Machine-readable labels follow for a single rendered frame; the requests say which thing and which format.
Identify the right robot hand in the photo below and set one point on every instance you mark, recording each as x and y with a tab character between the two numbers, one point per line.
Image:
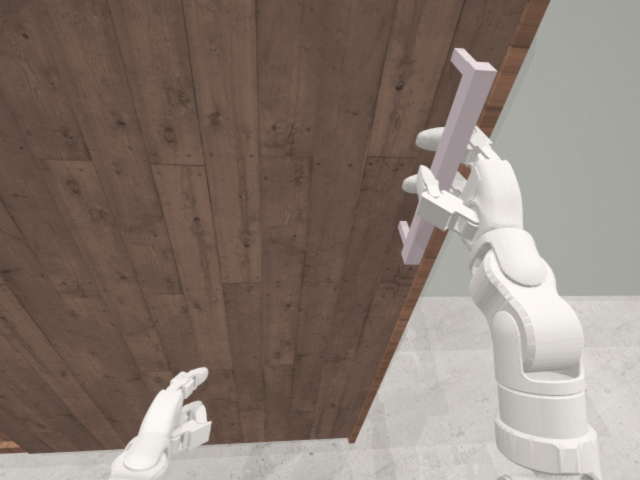
490	199

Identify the handle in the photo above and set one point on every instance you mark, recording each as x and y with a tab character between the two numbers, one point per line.
477	79

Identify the left robot forearm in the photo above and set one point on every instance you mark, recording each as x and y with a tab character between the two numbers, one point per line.
146	457

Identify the right robot forearm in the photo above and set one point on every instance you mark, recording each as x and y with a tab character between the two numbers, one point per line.
538	357

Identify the left robot hand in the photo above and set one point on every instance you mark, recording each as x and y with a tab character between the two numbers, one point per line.
186	427

